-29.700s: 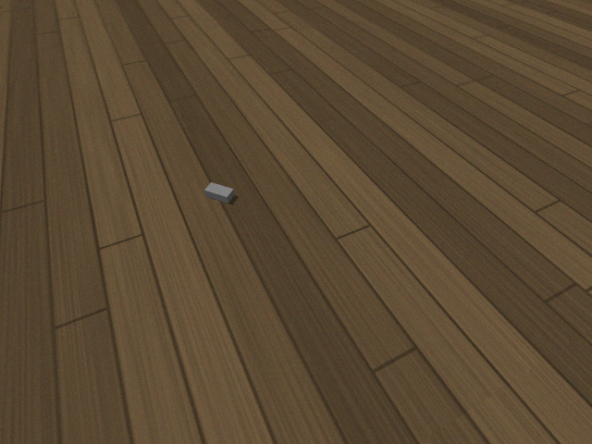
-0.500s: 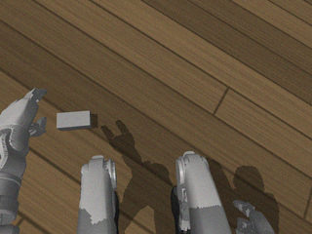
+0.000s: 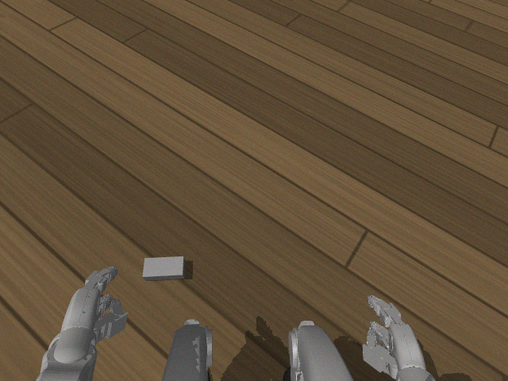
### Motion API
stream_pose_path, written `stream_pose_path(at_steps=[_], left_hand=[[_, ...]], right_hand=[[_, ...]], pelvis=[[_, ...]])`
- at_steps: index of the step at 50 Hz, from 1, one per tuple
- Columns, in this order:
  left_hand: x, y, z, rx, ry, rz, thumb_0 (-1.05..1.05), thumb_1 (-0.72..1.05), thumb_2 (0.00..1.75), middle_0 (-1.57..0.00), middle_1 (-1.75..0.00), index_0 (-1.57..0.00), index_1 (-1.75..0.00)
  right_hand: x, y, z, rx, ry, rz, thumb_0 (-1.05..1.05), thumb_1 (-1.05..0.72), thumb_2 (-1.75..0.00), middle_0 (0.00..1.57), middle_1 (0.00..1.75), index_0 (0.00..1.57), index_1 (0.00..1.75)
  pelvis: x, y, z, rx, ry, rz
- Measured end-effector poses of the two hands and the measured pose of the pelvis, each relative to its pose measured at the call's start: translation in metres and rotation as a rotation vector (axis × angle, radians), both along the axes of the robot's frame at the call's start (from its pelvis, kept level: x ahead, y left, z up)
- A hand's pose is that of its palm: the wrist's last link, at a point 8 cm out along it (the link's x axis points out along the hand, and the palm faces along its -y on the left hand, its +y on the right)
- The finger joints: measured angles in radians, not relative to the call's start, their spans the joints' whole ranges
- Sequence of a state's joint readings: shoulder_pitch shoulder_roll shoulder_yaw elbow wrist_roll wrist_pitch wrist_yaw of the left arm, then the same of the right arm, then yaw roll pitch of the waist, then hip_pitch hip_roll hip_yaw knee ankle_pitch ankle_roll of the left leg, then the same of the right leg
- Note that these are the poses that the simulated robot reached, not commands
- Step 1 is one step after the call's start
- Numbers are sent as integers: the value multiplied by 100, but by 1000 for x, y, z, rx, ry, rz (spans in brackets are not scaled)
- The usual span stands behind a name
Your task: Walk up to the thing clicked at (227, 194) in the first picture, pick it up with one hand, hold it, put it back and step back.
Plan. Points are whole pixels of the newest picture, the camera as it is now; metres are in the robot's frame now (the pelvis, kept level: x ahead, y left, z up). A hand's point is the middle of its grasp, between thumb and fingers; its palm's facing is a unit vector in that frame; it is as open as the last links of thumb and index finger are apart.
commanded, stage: home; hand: left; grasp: from above
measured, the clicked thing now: (164, 268) +0.50 +0.26 -0.59
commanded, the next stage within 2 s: none
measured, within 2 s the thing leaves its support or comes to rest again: neither
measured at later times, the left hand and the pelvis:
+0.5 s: hand (101, 340) +0.20 +0.18 +0.06, palm faces +0.10 -0.98 -0.19, open 7.4 cm; pelvis +0.05 +0.00 +0.10, yaw +2 degrees
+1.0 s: hand (103, 344) +0.20 +0.18 +0.05, palm faces +0.09 -0.98 -0.20, open 7.4 cm; pelvis +0.04 +0.00 +0.10, yaw +2 degrees
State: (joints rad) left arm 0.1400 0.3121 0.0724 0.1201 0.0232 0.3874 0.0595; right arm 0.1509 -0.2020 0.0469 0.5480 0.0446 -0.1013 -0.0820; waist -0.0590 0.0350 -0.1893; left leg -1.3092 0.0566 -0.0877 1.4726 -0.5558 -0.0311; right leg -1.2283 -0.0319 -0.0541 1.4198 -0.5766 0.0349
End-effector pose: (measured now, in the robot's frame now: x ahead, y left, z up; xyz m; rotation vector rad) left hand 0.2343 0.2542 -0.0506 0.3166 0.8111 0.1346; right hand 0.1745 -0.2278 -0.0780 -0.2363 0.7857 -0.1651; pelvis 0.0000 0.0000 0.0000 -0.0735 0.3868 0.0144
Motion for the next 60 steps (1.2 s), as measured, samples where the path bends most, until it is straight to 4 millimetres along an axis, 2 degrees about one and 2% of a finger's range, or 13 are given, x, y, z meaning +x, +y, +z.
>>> stream_pose_path(at_steps=[11,16,20,26,31,50,60], left_hand=[[-24,-18,84,-129,16,103,2,90,90,-20,-30,-20,-30],[-34,-23,117,-136,-6,102,1,90,90,-20,-30,-20,-30],[-43,-23,131,-136,-17,103,1,90,90,-20,-30,-20,-30],[-53,-22,133,-140,-4,106,1,90,90,-20,-30,-20,-30],[-57,-22,128,-149,4,111,2,91,90,-20,-30,-20,-30],[-54,-24,131,-138,-4,97,2,91,90,-20,-30,-20,-30],[-53,-26,130,-146,-5,95,2,91,90,-20,-30,-20,-30]], right_hand=[[-4,-13,77,-50,-66,-89,1,-90,-90,20,30,21,30],[7,-17,103,-65,-131,-102,1,-90,-90,20,30,21,30],[20,-16,117,-68,-186,-87,1,-90,-90,20,30,21,30],[38,-11,129,-66,-253,-42,1,-90,-90,20,30,21,30],[43,-6,132,-65,-272,-7,1,-90,-90,20,30,21,30],[21,-7,119,-56,-207,-25,2,-90,-90,20,30,21,30],[22,-12,121,-70,-213,-30,2,-90,-90,20,30,21,30]], pelvis=[[35,-3,69,14,-111,16],[46,-2,89,19,-153,20],[51,-2,97,23,-181,24],[50,-2,101,29,-206,31],[47,-2,100,31,-215,34],[44,-3,100,32,-220,28],[45,-4,101,33,-218,26]])
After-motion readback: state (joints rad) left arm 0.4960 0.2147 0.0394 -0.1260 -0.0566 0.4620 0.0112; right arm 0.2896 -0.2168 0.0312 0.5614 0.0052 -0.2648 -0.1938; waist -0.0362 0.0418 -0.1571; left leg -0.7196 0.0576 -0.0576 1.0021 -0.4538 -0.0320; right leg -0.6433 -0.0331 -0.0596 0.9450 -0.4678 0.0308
